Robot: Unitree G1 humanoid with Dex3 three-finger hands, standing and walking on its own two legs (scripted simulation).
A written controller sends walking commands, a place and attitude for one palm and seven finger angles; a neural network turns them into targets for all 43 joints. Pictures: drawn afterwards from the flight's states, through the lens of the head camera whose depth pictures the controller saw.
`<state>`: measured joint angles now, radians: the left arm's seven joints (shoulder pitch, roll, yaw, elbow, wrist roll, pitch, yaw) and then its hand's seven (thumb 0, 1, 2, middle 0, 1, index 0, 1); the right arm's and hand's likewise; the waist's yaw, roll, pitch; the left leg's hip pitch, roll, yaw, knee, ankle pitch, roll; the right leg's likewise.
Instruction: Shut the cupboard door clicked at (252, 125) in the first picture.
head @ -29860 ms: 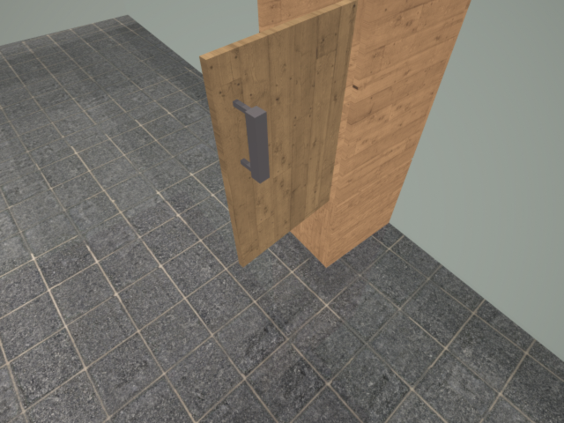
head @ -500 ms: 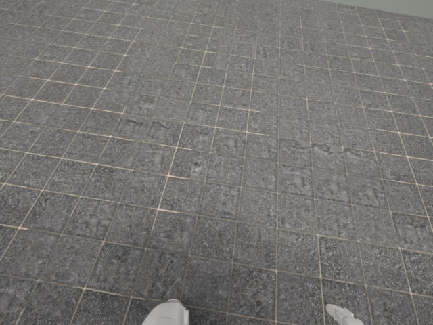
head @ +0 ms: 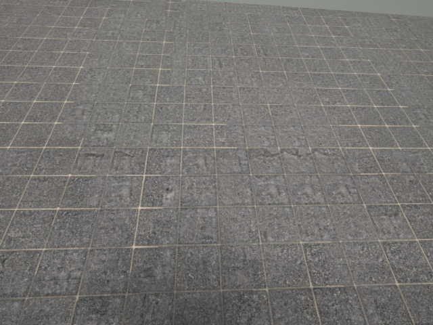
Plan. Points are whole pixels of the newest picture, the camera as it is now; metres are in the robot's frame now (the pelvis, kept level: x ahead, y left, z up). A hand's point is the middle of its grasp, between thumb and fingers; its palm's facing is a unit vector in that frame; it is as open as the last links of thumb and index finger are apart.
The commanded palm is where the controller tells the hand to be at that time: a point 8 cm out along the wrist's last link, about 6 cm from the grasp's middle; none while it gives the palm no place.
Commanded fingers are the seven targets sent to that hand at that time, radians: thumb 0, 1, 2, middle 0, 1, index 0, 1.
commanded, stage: turn to face it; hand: left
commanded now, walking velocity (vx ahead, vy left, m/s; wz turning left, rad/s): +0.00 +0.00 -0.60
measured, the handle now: out of the picture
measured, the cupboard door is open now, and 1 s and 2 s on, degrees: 66 66 66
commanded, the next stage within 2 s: none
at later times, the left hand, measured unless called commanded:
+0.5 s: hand (159, 279) +0.22 +0.14 -0.15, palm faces -0.34 -0.90 -0.27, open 7.4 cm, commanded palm none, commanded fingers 0.00 0.90 0.90 -0.20 -0.30 -0.20 -0.30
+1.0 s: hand (175, 247) +0.29 +0.12 -0.15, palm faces -0.56 -0.80 -0.22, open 7.4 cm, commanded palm none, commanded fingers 0.00 0.90 0.90 -0.20 -0.30 -0.20 -0.30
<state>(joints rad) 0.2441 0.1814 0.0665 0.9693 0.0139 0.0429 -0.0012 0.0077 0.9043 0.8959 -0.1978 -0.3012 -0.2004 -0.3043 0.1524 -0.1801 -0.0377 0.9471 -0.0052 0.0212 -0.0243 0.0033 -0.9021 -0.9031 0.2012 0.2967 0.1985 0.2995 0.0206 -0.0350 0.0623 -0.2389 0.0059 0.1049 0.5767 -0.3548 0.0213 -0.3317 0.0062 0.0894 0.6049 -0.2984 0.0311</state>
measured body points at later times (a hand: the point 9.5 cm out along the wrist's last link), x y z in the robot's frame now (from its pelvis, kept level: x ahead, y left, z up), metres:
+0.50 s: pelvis +0.04 -0.02 +0.00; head +0.09 -0.04 +0.45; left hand +0.24 +0.19 -0.13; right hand +0.02 -0.29 -0.14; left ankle +0.05 +0.12 -0.66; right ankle +0.02 -0.12 -0.73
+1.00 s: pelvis +0.08 +0.00 +0.01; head +0.13 -0.02 +0.45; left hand +0.32 +0.16 -0.13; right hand -0.02 -0.25 -0.13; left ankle +0.13 +0.12 -0.73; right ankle +0.00 -0.10 -0.70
